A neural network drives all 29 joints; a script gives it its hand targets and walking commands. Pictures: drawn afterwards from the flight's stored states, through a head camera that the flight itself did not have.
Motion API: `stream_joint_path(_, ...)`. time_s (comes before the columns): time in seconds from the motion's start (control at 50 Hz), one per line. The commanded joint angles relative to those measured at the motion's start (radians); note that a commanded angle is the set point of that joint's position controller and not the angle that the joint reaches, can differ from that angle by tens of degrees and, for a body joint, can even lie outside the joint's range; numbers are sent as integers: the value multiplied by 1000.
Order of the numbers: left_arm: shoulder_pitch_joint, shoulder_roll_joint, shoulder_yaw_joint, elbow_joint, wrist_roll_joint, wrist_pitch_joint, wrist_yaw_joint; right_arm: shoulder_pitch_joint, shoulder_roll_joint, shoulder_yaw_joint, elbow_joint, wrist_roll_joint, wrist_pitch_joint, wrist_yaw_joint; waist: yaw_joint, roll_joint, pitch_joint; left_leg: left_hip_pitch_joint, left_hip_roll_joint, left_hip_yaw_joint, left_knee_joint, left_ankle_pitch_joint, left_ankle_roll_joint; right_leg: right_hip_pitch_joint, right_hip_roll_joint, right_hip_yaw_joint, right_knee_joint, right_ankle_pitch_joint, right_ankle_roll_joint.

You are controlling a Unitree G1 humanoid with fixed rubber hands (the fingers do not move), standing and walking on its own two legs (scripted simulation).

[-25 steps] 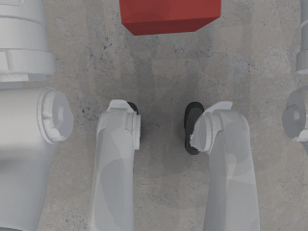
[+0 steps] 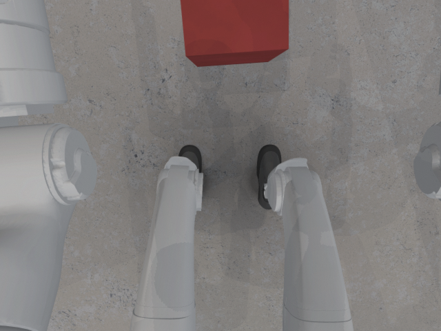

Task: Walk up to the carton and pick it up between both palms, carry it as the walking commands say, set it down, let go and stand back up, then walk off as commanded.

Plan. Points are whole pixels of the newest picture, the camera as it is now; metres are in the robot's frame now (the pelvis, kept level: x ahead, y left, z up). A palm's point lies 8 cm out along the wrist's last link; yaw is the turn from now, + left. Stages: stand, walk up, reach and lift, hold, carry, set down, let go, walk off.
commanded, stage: set down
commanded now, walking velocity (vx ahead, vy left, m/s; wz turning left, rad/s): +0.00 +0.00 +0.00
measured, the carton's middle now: (232, 10) +0.59 +0.01 -0.48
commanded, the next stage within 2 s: let go in 0.10 s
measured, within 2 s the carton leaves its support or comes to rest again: neither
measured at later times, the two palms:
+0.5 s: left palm out of the picture +0.47 +0.24 -0.03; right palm out of the picture +0.47 -0.20 -0.04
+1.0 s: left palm out of the picture +0.25 +0.25 +0.08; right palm out of the picture +0.27 -0.23 +0.09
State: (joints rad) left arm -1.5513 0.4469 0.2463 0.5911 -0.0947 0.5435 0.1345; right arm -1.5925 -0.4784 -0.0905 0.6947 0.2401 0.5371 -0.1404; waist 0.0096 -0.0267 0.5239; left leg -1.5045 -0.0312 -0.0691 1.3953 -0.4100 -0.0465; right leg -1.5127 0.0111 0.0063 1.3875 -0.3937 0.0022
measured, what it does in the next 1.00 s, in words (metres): rises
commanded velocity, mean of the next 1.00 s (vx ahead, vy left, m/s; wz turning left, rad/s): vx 0.00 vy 0.00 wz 0.00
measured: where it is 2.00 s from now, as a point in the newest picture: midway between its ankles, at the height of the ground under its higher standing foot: (228, 187)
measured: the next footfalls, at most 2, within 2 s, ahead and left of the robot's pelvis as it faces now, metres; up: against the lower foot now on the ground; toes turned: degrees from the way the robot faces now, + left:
none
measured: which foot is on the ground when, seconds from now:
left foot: down 0.00-1.00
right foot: down 0.00-1.00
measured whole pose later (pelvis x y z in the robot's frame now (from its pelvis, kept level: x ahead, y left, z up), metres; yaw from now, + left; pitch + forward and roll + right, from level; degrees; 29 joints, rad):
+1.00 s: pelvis +0.03 +0.00 +0.14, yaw +0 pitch +3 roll +0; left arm 0.00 0.29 0.09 0.41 -0.09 0.17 -0.09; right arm -0.02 -0.22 -0.08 0.39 0.02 0.18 0.04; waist 0.01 -0.02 0.15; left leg -0.54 -0.01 -0.07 0.70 -0.24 -0.03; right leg -0.55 0.01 0.01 0.71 -0.26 -0.01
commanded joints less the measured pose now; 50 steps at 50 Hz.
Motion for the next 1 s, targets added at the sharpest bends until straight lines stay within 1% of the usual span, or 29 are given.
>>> stream_joint_path(0.0, -246, 213, 73, 0, -33, -58, -38, -310, -167, -72, -106, -50, -50, 32, 140, 25, -2114, 634, -57, 176, -271, 377, 14, 984, 86, 4, -206, 465, 6)
stream_joint_path(0.06, -195, 129, 84, 79, 21, -123, -64, -199, -101, -88, 52, -102, -103, 65, 131, 37, -1995, 657, -52, 155, -311, 469, 14, 915, 85, -1, -249, 524, 3)
stream_joint_path(0.08, -193, 119, 88, 72, 36, -147, -70, -174, -61, -70, 77, -94, -117, 75, 148, 52, -2016, 694, -52, 154, -315, 512, 15, 920, 87, 4, -260, 558, 0)
stream_joint_path(0.14, -123, 130, 63, -86, 65, -202, -76, -31, -34, -74, 61, -137, -148, 71, 121, 72, -2248, 827, -54, 148, -296, 677, 12, 1001, 94, 11, -236, 712, 0)
stream_joint_path(0.18, -53, 172, 49, -93, 76, -201, -99, -9, -3, -74, -13, -150, -143, 41, 118, 70, -2350, 874, -60, 146, -291, 719, 20, 1046, 92, 9, -223, 769, 7)
stream_joint_path(0.22, 43, 206, 25, -99, 62, -173, -124, 32, -18, -100, -133, -163, -126, 17, 84, 56, -2428, 917, -71, 152, -301, 679, 24, 1117, 90, 5, -239, 758, 8)
stream_joint_path(0.24, 129, 211, 8, -105, 56, -156, -134, 78, -13, -87, -215, -171, -115, 13, 81, 52, -2486, 979, -71, 146, -310, 673, 27, 1174, 92, -1, -246, 752, 10)
stream_joint_path(0.26, 194, 220, -9, -195, 50, -150, -135, 135, -35, -94, -310, -184, -107, 7, 69, 44, -2543, 1029, -81, 147, -315, 700, 23, 1235, 98, -4, -247, 785, 11)
stream_joint_path(0.3, 329, 254, -33, -338, 38, -125, -127, 221, -68, -80, -500, -174, -87, -10, 83, 59, -2637, 1134, -98, 147, -320, 728, 16, 1333, 103, -8, -248, 798, 8)
stream_joint_path(0.34, 388, 217, -57, -404, 5, -105, -121, 254, -74, -57, -636, -155, -76, -16, 79, 48, -2553, 1128, -106, 141, -338, 665, 9, 1326, 102, -7, -277, 719, 6)
stream_joint_path(0.36, 451, 198, -51, -409, -2, -95, -121, 314, -72, -51, -651, -141, -70, -13, 88, 60, -2484, 1133, -104, 144, -362, 628, 8, 1318, 95, -4, -307, 670, 4)
stream_joint_path(0.38, 464, 172, -60, -427, -17, -95, -126, 348, -42, -49, -658, -139, -68, -11, 78, 45, -2372, 1102, -97, 131, -381, 581, 14, 1280, 90, -3, -328, 612, 7)
stream_joint_path(0.4, 502, 154, -64, -466, -17, -98, -134, 423, -11, -28, -655, -112, -67, -3, 100, 74, -2301, 1105, -95, 133, -403, 575, 15, 1270, 85, 0, -355, 582, 10)
stream_joint_path(0.44, 650, 102, -89, -461, -27, -110, -148, 592, 34, -6, -669, -108, -76, 12, 89, 64, -2189, 1118, -82, 120, -435, 531, 25, 1277, 79, -3, -401, 520, 9)
stream_joint_path(0.5, 865, 62, -103, -427, -3, -149, -175, 869, 105, 15, -612, -107, -112, 41, 103, 80, -1911, 1130, -60, 112, -518, 416, 32, 1235, 62, -11, -486, 381, 17)
stream_joint_path(0.54, 988, 36, -116, -429, 2, -186, -195, 1022, 132, 21, -564, -111, -147, 63, 91, 97, -1758, 1136, -48, 106, -561, 336, 33, 1229, 51, -11, -537, 303, 15)
stream_joint_path(0.58, 1085, 0, -123, -417, 12, -228, -205, 1076, 127, 15, -554, -135, -200, 87, 84, 107, -1585, 1135, -35, 91, -609, 269, 30, 1196, 47, -11, -586, 232, 13)
stream_joint_path(0.6, 1089, -4, -118, -451, 23, -250, -209, 1076, 145, 20, -548, -144, -223, 98, 91, 132, -1544, 1136, -31, 89, -622, 247, 28, 1197, 42, -9, -594, 217, 10)
stream_joint_path(0.64, 1077, -8, -109, -446, 30, -287, -209, 1028, 113, -16, -553, -181, -273, 109, 75, 123, -1379, 1089, -14, 82, -656, 149, 23, 1146, 37, -8, -621, 116, 10)
stream_joint_path(0.7, 1208, -43, -118, -384, 58, -322, -222, 1159, 161, -11, -484, -218, -305, 136, 76, 126, -1158, 1067, 3, 83, -730, 4, 30, 1120, 28, -15, -690, -63, 0)
stream_joint_path(0.76, 1387, -86, -123, -204, 71, -323, -234, 1361, 212, 8, -298, -221, -303, 164, 77, 113, -926, 1019, 15, 98, -795, -144, 39, 1128, 22, -25, -763, -218, 1)
stream_joint_path(0.8, 1465, -111, -129, -177, 97, -346, -237, 1456, 224, 11, -237, -231, -322, 176, 71, 132, -811, 1030, 11, 95, -835, -171, 35, 1141, 22, -25, -811, -243, -4)
stream_joint_path(0.82, 1502, -120, -140, -190, 100, -359, -240, 1518, 225, 19, -239, -239, -335, 182, 53, 102, -764, 1080, 0, 98, -846, -177, 33, 1142, 9, -22, -862, -269, -12)
stream_joint_path(0.84, 1461, -123, -138, -229, 106, -376, -241, 1491, 224, 18, -248, -240, -349, 185, 53, 120, -723, 1084, -8, 93, -851, -176, 31, 1131, 6, -12, -871, -277, -23)
stream_joint_path(0.86, 1511, -137, -150, -260, 104, -390, -243, 1546, 226, 25, -277, -249, -366, 191, 38, 88, -742, 1171, -12, 84, -869, -168, 29, 1145, 0, -14, -894, -271, -27)
stream_joint_path(0.88, 1523, -127, -148, -312, 118, -405, -243, 1564, 232, 35, -309, -251, -380, 194, 44, 110, -752, 1202, -21, 93, -872, -128, 25, 1162, -5, -7, -915, -250, -36)
stream_joint_path(0.9, 1534, -133, -156, -342, 114, -416, -243, 1572, 231, 30, -335, -256, -394, 196, 32, 82, -745, 1243, -21, 82, -889, -110, 29, 1169, -3, -8, -920, -230, -33)
stream_joint_path(0.94, 1576, -141, -161, -394, 120, -435, -240, 1609, 223, 24, -375, -263, -414, 202, 28, 104, -738, 1302, -17, 78, -921, -75, 23, 1209, 4, -9, -927, -161, -33)
stream_joint_path(0.98, 1621, -143, -151, -423, 130, -448, -237, 1630, 205, 21, -443, -261, -433, 206, 30, 82, -710, 1333, -20, 80, -938, -28, 28, 1249, -2, -4, -939, -107, -27)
